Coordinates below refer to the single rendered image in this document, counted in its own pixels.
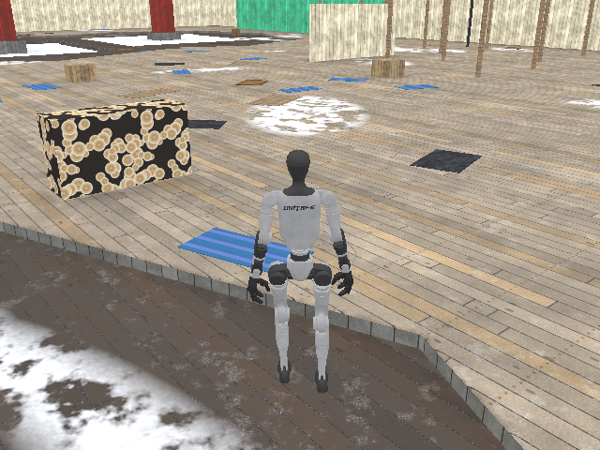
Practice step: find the robot right upper arm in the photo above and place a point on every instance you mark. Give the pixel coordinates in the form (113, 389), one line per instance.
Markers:
(329, 199)

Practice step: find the robot right forearm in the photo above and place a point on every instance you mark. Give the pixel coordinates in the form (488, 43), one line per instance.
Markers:
(342, 254)

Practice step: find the right robot hand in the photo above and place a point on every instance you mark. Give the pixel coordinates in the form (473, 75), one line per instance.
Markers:
(347, 282)

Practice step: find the robot right thigh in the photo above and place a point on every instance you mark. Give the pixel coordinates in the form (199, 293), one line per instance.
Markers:
(322, 278)

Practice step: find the robot right shin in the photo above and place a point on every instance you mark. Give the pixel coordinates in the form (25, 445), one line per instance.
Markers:
(322, 347)

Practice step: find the robot left forearm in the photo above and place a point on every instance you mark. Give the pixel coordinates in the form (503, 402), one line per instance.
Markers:
(258, 258)

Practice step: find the robot left upper arm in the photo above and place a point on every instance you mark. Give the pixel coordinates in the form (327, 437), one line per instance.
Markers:
(269, 200)

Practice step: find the left robot hand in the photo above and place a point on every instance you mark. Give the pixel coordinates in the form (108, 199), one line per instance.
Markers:
(252, 288)

